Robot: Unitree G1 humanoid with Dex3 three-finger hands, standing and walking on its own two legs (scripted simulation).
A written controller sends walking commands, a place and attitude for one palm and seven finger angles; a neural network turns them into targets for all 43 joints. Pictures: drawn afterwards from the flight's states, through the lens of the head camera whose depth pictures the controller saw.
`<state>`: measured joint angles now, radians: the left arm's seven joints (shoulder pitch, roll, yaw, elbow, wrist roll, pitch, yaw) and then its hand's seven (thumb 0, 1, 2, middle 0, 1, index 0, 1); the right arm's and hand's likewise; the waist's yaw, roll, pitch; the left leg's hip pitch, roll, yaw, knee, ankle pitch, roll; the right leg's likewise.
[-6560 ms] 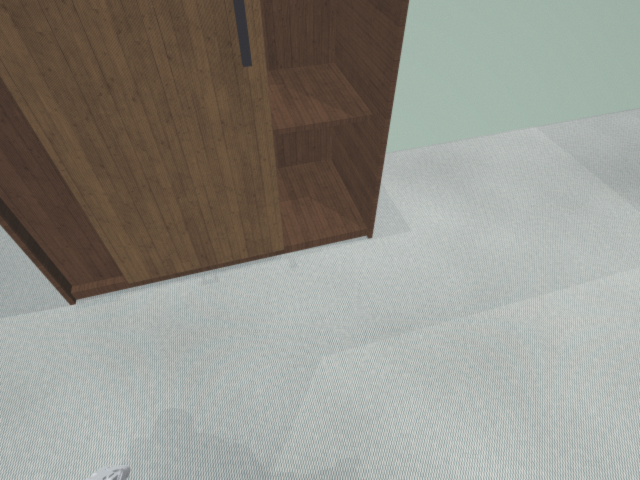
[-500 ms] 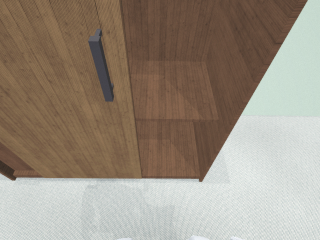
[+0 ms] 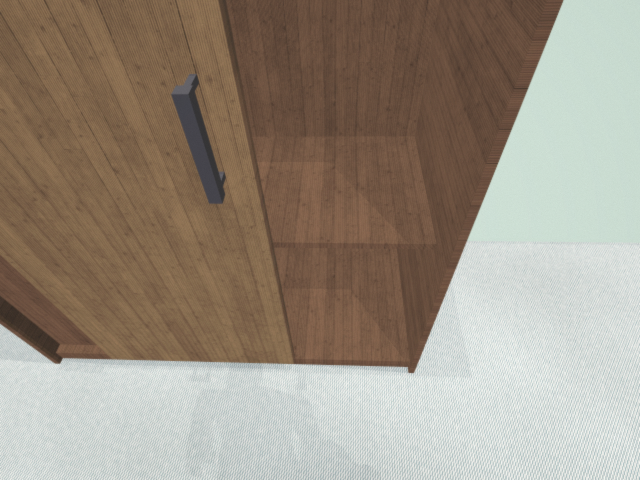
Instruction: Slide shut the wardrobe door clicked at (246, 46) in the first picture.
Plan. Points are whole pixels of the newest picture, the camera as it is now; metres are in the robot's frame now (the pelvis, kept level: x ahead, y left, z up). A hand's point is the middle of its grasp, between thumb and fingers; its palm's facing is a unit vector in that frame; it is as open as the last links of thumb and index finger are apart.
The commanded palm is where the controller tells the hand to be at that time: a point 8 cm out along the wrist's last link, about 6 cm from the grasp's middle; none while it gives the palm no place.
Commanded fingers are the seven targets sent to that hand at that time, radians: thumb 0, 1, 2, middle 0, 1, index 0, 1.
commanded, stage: come to a stop and stand still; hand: left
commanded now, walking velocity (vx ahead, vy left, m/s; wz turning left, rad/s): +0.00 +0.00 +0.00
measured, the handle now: (205, 143) +0.52 +0.22 +0.14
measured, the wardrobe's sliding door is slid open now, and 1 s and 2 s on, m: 0.37 0.37 0.37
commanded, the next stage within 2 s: look again from close up in 0.66 s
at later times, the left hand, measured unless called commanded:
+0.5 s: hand out of the picture +0.00 +0.19 -0.18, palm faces +0.03 -0.99 -0.15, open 7.4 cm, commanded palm none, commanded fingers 0.00 0.90 0.90 -0.20 -0.30 -0.20 -0.30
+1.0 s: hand out of the picture +0.03 +0.19 -0.17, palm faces +0.01 -0.97 -0.25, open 7.3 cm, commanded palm none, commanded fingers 0.00 0.90 0.90 -0.20 -0.30 -0.20 -0.30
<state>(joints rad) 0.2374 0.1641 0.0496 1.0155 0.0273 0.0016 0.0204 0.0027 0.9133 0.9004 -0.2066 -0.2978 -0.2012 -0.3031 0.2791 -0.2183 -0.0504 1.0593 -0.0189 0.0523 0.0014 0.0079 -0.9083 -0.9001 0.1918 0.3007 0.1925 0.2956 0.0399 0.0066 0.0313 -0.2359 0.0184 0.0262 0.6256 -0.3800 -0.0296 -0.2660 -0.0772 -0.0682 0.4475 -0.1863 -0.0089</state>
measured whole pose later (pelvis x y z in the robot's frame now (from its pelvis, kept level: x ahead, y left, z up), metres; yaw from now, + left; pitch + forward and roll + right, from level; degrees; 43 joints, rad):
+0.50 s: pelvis +0.01 +0.03 +0.00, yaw -2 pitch -1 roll +0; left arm 0.28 0.13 0.00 1.17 0.01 0.00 0.02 0.00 0.91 0.90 -0.20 -0.30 -0.20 -0.30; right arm 0.31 -0.12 0.00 1.14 -0.01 -0.01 -0.03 0.01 -0.91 -0.90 0.20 0.30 0.20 0.30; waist 0.02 -0.01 0.03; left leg -0.08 0.02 0.05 0.40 -0.30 0.00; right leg -0.21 -0.07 -0.04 0.41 -0.18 0.04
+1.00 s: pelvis +0.01 +0.01 -0.01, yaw -2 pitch -2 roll +1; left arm 0.26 0.13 0.01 1.13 0.01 -0.02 0.02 0.00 0.92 0.90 -0.20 -0.30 -0.20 -0.30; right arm 0.32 -0.16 0.01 1.09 -0.02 -0.02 -0.02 0.01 -0.91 -0.90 0.19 0.30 0.19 0.30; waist 0.00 0.07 0.02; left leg -0.09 0.03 0.06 0.47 -0.34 -0.03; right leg -0.26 -0.06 -0.03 0.55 -0.26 0.02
